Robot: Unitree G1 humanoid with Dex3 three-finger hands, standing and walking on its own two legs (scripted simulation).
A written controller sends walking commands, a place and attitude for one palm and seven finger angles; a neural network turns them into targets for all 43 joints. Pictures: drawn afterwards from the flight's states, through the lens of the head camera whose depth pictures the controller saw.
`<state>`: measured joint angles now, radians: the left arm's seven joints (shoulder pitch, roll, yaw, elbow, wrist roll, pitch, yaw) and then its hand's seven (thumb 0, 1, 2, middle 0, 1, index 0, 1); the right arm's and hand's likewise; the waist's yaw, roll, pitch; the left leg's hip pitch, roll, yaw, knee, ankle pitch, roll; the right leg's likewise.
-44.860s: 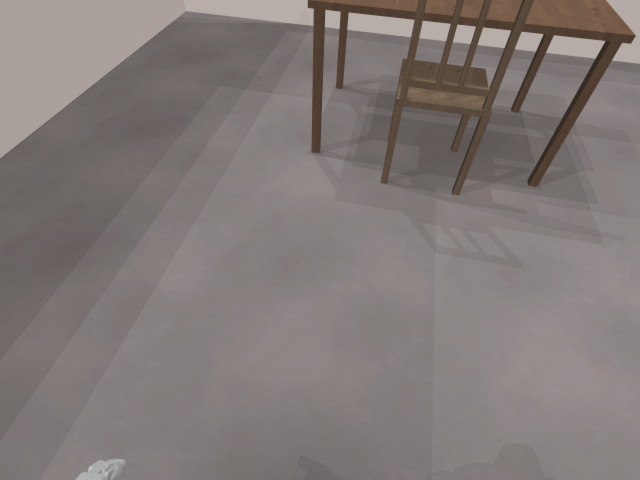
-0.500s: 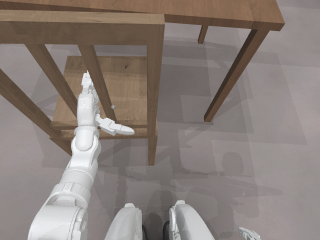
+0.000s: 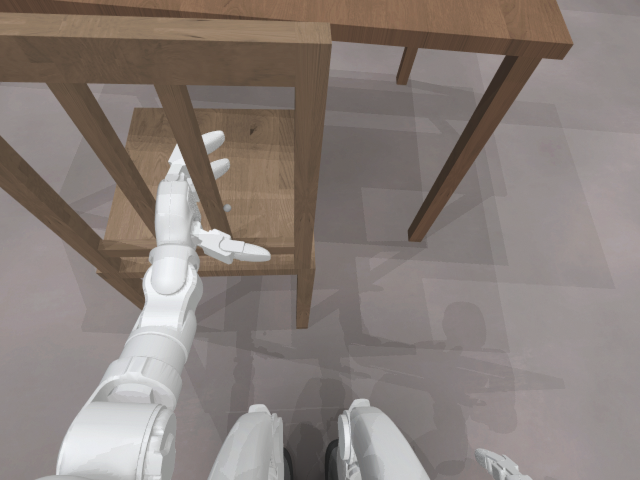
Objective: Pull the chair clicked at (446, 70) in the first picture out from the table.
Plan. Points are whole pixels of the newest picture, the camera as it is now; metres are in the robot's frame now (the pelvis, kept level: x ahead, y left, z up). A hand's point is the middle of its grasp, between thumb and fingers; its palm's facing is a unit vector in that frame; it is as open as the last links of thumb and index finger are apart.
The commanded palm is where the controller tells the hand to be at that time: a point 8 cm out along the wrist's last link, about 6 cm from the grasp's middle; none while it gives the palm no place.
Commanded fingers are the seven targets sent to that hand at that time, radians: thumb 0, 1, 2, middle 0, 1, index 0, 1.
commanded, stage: hook a spindle and tug to test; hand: left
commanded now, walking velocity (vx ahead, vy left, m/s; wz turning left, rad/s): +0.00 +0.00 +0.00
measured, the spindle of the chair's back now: (132, 184) +0.46 +0.22 +0.04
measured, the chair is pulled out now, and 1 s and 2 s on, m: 0.16 0.17 0.21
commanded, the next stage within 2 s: step backward, pulling the chair out in 1.10 s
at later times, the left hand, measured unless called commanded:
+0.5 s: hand (228, 206) +0.44 +0.10 +0.02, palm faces +0.02 -1.00 -0.02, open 5.3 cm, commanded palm +0.41 +0.14 +0.03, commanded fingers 0.00 0.90 0.90 -0.50 -1.45 -0.50 -1.45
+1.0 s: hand (226, 218) +0.42 +0.11 +0.03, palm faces +0.01 -1.00 +0.01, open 5.1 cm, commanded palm +0.38 +0.15 +0.03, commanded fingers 0.00 0.90 0.90 -0.50 -1.45 -0.50 -1.45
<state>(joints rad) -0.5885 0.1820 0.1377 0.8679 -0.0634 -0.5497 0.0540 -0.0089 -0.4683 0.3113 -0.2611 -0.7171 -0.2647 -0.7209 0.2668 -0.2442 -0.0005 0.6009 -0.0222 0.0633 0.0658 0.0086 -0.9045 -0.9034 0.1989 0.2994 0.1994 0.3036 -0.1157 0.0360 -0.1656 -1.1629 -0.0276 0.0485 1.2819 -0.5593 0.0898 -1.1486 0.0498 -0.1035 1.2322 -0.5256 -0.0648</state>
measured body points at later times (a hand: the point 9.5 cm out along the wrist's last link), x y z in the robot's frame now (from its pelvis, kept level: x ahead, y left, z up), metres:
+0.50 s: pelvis +0.00 +0.00 +0.00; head +0.14 +0.02 +0.43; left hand +0.44 +0.16 +0.02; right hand +0.08 -0.25 -0.12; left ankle +0.02 +0.06 -0.62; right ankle +0.03 -0.09 -0.62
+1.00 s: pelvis +0.04 +0.01 +0.02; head +0.17 +0.01 +0.45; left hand +0.42 +0.16 +0.03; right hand +0.13 -0.25 -0.11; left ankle +0.02 +0.06 -0.62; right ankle +0.03 -0.09 -0.62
